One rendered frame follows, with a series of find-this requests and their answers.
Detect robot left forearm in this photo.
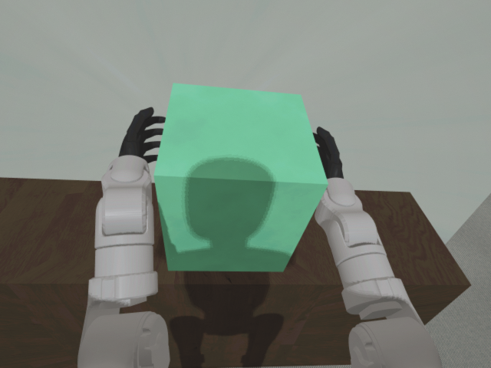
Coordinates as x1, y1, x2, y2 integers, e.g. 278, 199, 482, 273
77, 155, 158, 368

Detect carton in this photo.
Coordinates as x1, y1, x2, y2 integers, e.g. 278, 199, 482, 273
153, 83, 328, 272

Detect right robot upper arm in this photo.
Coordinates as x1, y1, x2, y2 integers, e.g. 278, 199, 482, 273
348, 317, 441, 368

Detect pedestal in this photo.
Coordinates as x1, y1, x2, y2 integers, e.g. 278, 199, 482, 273
0, 177, 471, 368

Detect left robot upper arm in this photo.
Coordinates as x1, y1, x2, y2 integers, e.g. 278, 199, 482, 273
79, 311, 170, 368

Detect right robot hand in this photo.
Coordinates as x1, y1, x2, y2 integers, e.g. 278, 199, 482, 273
313, 127, 344, 179

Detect left robot hand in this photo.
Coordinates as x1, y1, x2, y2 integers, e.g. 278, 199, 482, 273
119, 107, 166, 163

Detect robot right forearm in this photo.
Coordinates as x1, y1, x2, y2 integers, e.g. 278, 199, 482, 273
315, 178, 443, 368

